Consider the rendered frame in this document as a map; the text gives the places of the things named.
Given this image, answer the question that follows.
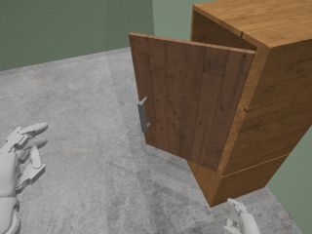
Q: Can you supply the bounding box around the robot left forearm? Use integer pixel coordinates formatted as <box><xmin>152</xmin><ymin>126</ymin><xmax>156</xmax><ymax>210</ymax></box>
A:
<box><xmin>0</xmin><ymin>196</ymin><xmax>21</xmax><ymax>234</ymax></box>

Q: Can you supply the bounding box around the left robot hand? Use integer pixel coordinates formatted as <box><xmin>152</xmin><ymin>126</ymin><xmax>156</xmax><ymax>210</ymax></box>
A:
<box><xmin>0</xmin><ymin>122</ymin><xmax>49</xmax><ymax>198</ymax></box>

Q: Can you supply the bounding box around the cupboard door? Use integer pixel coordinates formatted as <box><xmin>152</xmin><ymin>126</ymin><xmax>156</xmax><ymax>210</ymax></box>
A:
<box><xmin>128</xmin><ymin>32</ymin><xmax>255</xmax><ymax>172</ymax></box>

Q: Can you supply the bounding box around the right robot hand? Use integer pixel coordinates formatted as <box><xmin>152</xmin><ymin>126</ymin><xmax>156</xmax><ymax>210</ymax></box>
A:
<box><xmin>223</xmin><ymin>198</ymin><xmax>261</xmax><ymax>234</ymax></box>

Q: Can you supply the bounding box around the handle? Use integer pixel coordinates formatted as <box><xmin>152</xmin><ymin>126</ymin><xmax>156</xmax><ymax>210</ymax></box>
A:
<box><xmin>137</xmin><ymin>97</ymin><xmax>151</xmax><ymax>134</ymax></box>

